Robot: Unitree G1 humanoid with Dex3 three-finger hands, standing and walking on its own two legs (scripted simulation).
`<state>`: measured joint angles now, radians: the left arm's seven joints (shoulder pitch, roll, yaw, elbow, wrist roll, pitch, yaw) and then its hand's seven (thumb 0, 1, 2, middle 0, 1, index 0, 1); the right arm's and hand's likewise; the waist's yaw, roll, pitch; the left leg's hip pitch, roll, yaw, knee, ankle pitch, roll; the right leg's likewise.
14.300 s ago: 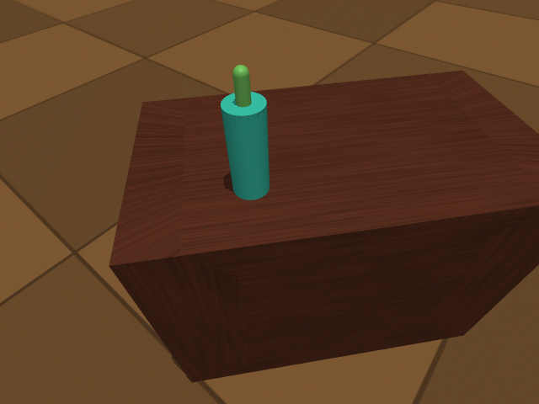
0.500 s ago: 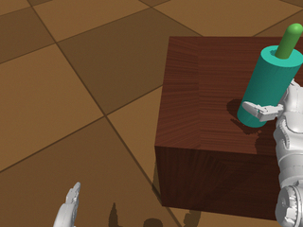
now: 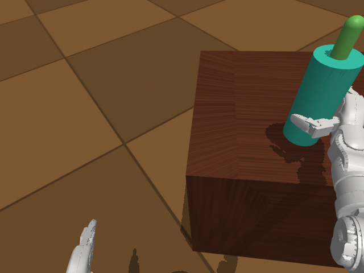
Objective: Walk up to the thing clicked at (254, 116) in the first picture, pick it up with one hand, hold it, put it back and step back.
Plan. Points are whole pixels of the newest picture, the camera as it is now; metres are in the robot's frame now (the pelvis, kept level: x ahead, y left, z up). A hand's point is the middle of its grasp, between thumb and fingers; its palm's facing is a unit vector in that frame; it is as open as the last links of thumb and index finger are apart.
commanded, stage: lift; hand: right
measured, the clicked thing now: (322, 88) +0.46 -0.21 +0.18
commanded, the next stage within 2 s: hold in 1.46 s
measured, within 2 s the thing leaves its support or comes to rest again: neither
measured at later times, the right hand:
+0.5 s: hand (311, 97) +0.44 -0.19 +0.17, palm faces +0.22 +0.97 -0.04, open 11.1 cm
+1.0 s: hand (322, 102) +0.37 -0.16 +0.23, palm faces +0.21 +0.98 -0.05, open 11.1 cm
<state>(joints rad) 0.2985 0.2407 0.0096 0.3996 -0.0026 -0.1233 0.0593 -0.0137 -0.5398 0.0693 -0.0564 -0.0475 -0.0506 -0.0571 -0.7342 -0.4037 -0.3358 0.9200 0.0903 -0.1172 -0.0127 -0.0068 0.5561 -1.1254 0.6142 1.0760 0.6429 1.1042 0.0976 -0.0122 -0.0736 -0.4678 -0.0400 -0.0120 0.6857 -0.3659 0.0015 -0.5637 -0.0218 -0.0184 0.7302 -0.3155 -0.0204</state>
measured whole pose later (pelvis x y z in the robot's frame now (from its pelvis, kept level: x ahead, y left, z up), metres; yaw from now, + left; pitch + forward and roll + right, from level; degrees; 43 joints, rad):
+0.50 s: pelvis +0.01 +0.01 +0.01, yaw +0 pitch +6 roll +1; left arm 0.27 0.23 0.02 0.48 -0.02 -0.12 0.08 -0.01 -0.53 0.06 -0.05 -0.05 -0.05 -0.06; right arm -0.63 -0.32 -0.28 0.64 0.13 0.01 -0.03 -0.01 0.58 -1.13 0.65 1.03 0.68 1.06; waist 0.05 -0.04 -0.09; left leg -0.37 -0.03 -0.02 0.63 -0.36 0.01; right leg -0.45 -0.02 -0.03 0.65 -0.30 -0.01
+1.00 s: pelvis -0.01 +0.02 +0.01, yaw -1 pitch -1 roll +0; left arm 0.30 0.26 0.07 0.46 -0.05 -0.12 0.10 -0.01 -0.52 0.05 -0.04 -0.05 -0.04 -0.04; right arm -0.47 -0.27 -0.23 0.16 0.18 0.41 -0.06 -0.01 0.57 -1.12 0.66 1.03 0.68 1.05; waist 0.00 -0.06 -0.05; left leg -0.24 -0.02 0.00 0.60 -0.33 0.02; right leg -0.31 0.00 -0.01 0.57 -0.24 0.00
